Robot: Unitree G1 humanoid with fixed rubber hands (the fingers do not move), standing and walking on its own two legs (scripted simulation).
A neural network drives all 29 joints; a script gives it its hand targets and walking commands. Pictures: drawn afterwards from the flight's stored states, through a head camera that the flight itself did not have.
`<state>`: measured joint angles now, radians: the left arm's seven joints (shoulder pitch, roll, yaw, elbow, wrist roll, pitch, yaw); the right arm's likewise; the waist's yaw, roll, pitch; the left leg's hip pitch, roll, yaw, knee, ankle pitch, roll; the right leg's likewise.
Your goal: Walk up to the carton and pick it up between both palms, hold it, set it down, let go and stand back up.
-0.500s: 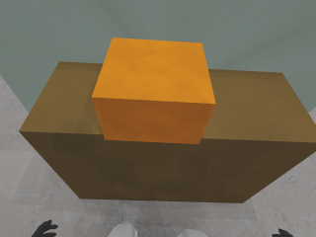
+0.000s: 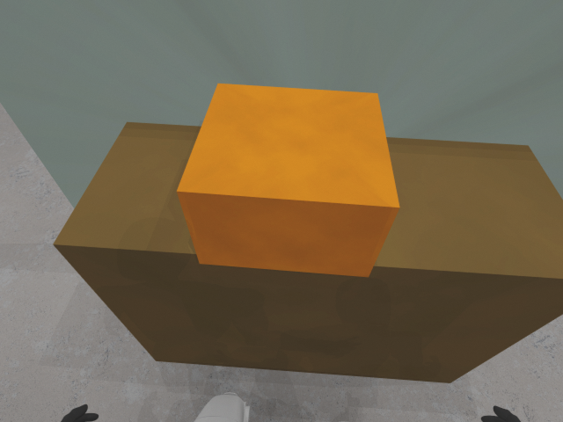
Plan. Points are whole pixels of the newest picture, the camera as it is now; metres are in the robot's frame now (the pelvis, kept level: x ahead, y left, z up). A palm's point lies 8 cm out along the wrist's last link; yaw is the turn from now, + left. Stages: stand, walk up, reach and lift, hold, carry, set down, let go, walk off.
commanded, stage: walk up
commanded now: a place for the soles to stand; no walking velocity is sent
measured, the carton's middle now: (290, 176) +0.49 +0.00 +0.05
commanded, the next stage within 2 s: stand in 1.24 s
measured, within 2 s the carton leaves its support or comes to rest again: neither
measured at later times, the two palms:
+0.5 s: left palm out of the picture +0.10 +0.32 -0.09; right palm out of the picture +0.09 -0.32 -0.09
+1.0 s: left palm out of the picture +0.12 +0.33 -0.09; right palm out of the picture +0.11 -0.31 -0.09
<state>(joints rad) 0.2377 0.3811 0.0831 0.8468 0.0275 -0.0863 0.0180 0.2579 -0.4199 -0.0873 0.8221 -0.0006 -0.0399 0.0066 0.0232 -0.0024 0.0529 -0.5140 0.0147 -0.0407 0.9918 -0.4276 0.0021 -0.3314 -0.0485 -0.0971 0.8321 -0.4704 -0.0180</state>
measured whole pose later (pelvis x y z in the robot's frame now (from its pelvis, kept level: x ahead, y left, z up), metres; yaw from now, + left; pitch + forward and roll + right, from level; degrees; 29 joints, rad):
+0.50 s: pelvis +0.01 +0.01 +0.00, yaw +0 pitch -3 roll +0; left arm 0.24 0.38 0.07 0.85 0.03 -0.06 0.01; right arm 0.25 -0.42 -0.09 0.82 0.00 -0.03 0.00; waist 0.00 0.02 0.08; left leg -0.44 0.01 -0.01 0.87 -0.43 0.02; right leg -0.42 -0.02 -0.04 0.85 -0.38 -0.02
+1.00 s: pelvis +0.02 +0.02 +0.00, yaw +0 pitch -2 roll -1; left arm 0.23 0.38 0.05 0.85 0.03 -0.06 0.01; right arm 0.24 -0.42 -0.09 0.82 0.00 -0.05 0.00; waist 0.00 0.02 0.05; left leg -0.44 0.01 0.00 0.86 -0.39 0.01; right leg -0.42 -0.02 -0.03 0.84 -0.40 0.00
